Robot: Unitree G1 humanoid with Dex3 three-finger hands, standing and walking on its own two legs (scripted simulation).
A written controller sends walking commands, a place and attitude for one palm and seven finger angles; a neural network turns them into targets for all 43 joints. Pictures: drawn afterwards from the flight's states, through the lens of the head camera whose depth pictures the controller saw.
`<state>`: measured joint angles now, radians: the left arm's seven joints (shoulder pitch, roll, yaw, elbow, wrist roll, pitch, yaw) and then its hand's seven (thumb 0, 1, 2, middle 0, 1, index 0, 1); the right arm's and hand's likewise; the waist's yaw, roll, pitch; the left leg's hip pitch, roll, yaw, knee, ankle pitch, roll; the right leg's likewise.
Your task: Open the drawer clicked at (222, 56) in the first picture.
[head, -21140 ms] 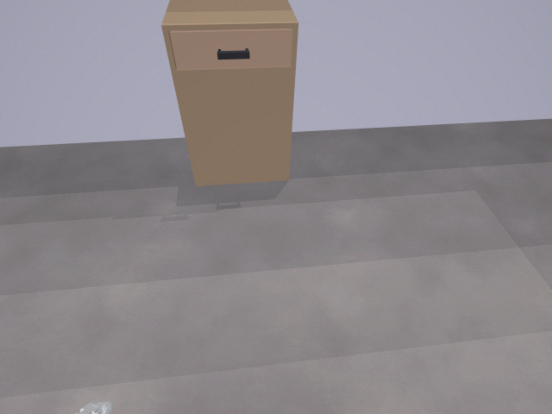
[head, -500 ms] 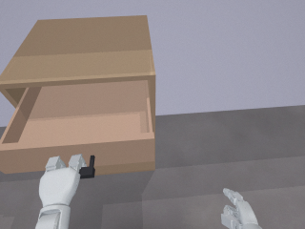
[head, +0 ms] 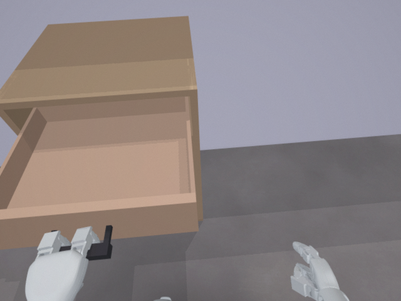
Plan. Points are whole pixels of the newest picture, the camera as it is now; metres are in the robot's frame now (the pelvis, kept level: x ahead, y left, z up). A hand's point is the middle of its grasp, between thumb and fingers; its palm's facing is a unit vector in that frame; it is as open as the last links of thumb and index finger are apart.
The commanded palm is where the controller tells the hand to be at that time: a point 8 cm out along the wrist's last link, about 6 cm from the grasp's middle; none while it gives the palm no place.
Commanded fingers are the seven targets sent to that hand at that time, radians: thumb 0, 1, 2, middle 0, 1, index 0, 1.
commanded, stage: pull the drawer open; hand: left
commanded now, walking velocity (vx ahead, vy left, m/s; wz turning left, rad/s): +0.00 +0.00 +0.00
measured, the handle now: (79, 242) +0.23 +0.26 +0.00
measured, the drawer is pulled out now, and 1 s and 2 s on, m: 0.30 0.30 0.30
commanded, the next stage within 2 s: open the thumb to release the handle in 0.02 s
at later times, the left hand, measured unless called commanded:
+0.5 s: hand (76, 273) +0.18 +0.25 -0.01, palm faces +0.01 -0.05 -1.00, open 9.6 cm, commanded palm +0.16 +0.25 +0.04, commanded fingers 0.00 -0.50 0.30 -0.30 -1.20 -0.30 -1.20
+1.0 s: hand (76, 273) +0.18 +0.25 -0.02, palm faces +0.03 -0.05 -1.00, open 13.7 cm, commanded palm +0.17 +0.25 +0.04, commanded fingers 0.00 -0.50 0.30 -0.30 -1.20 -0.30 -1.20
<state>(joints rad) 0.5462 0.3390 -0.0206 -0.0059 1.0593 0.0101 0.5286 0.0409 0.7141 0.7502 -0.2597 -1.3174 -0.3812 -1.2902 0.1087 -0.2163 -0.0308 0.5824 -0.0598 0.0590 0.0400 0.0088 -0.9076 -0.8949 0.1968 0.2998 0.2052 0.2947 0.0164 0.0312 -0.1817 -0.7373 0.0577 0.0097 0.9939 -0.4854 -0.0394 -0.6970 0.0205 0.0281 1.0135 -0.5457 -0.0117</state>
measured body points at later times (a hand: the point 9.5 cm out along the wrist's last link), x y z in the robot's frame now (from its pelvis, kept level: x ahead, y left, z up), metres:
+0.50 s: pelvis -0.02 +0.00 +0.00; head +0.01 -0.03 +0.45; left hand +0.17 +0.25 +0.04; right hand +0.18 -0.22 -0.11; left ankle +0.00 +0.15 -0.68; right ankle -0.03 -0.11 -0.68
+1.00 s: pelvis -0.03 +0.00 +0.00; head +0.01 -0.02 +0.45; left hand +0.17 +0.25 +0.04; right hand +0.18 -0.22 -0.11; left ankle +0.00 +0.15 -0.68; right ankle -0.03 -0.11 -0.68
